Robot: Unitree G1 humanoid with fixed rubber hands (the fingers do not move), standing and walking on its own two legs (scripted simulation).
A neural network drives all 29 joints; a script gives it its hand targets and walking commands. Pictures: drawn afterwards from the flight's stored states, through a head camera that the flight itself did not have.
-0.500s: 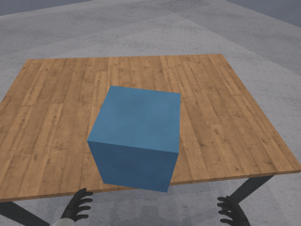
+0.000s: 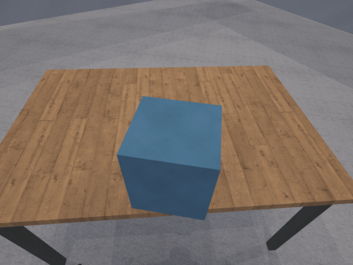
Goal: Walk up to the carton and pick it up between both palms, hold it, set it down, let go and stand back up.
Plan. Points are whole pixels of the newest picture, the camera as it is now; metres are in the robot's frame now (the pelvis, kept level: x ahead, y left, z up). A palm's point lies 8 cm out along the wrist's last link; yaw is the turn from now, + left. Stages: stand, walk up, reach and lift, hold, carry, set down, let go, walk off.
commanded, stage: stand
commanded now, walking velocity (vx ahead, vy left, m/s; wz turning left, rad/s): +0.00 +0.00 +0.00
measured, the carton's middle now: (174, 159) +0.39 +0.03 +0.00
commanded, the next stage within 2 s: none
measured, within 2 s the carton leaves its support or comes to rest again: neither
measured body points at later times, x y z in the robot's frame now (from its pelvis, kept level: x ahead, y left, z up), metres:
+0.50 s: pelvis -0.02 +0.01 +0.00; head -0.03 +0.02 +0.45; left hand +0.03 +0.27 -0.13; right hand +0.06 -0.25 -0.12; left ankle +0.04 +0.11 -0.74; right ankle -0.01 -0.13 -0.74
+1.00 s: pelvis -0.01 +0.00 +0.00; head -0.01 +0.00 +0.45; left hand +0.04 +0.26 -0.13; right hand +0.05 -0.26 -0.13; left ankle +0.04 +0.11 -0.74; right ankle -0.01 -0.13 -0.74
